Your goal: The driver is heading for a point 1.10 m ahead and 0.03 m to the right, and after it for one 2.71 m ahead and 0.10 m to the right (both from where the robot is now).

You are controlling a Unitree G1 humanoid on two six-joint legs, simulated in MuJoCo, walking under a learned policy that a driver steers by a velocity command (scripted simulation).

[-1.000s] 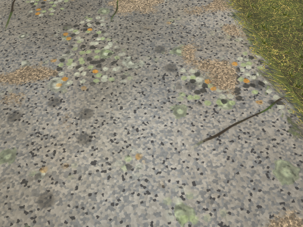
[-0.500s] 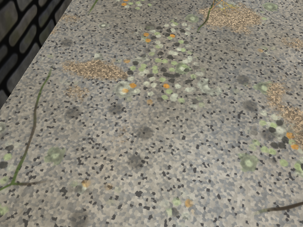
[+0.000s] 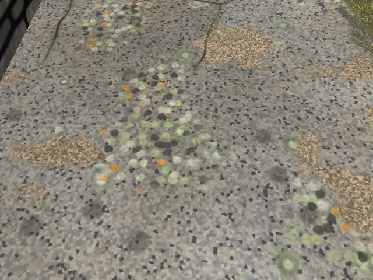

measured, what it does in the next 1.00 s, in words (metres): walks ahead: left foot, then right foot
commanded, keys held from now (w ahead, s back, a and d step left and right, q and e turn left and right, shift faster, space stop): w+e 0.26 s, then w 0.42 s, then w+q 0.32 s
